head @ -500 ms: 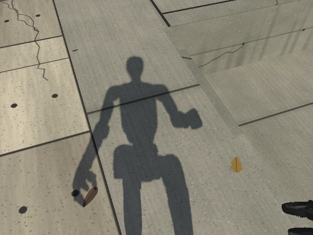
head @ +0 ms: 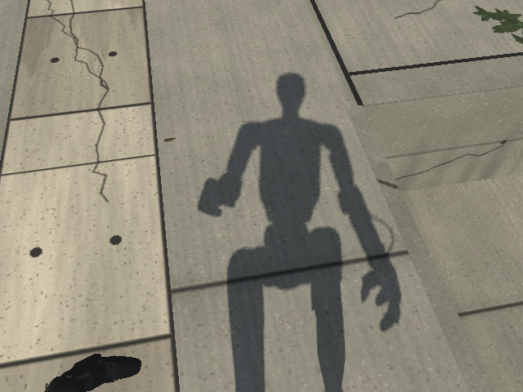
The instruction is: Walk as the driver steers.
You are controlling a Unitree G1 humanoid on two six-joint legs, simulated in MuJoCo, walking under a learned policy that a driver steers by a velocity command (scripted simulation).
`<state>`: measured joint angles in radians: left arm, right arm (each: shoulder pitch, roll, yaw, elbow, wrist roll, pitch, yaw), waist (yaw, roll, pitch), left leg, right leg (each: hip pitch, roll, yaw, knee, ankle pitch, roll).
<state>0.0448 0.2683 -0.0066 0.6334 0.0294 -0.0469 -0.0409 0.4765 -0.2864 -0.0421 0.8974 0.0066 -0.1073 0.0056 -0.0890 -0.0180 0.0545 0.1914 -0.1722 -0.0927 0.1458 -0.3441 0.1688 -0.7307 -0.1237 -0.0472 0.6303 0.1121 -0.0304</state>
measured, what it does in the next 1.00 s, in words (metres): walks ahead, turning left: right foot, then left foot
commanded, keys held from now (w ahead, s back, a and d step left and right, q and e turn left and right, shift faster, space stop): shift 0.12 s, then q+shift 0.36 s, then w+q+shift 0.52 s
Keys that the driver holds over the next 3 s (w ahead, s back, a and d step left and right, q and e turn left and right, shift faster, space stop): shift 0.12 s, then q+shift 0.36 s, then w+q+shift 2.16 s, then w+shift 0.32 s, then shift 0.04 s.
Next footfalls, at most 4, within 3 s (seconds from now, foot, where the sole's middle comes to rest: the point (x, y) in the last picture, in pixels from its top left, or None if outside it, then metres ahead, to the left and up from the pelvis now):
0.08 right None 0.32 -0.13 -0.76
0.50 left None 0.44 0.12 -0.76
0.88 right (265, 322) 0.62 -0.04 -0.76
1.32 left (95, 298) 0.73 0.41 -0.76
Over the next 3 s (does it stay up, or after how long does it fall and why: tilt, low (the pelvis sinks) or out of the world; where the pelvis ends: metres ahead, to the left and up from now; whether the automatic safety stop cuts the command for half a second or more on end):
stays up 0.43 1.63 -0.01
